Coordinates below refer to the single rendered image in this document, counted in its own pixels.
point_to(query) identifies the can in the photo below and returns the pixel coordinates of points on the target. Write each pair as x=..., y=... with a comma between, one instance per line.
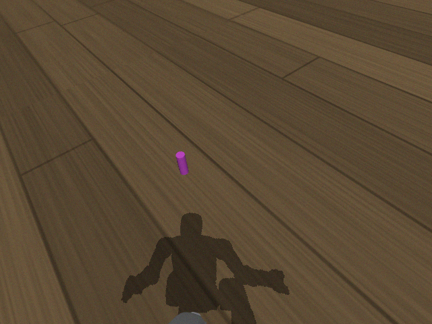
x=181, y=159

